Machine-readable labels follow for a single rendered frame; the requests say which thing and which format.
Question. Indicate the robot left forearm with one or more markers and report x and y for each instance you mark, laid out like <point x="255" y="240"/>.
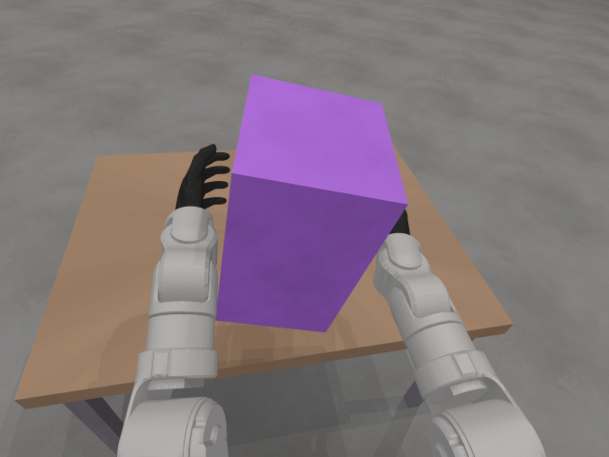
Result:
<point x="182" y="310"/>

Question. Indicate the robot right hand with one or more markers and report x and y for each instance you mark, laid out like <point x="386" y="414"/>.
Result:
<point x="401" y="225"/>

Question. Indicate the table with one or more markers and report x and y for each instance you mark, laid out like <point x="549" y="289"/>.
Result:
<point x="95" y="322"/>

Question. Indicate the carton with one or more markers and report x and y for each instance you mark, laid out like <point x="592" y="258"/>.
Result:
<point x="315" y="190"/>

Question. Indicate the right robot upper arm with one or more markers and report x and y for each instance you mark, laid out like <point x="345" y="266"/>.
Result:
<point x="491" y="428"/>

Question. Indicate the robot right forearm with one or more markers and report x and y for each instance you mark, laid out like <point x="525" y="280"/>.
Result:
<point x="449" y="370"/>

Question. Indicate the robot left hand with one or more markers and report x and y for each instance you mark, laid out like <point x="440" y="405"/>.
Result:
<point x="193" y="187"/>

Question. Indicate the left robot upper arm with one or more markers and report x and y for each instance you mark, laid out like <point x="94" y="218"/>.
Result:
<point x="178" y="427"/>

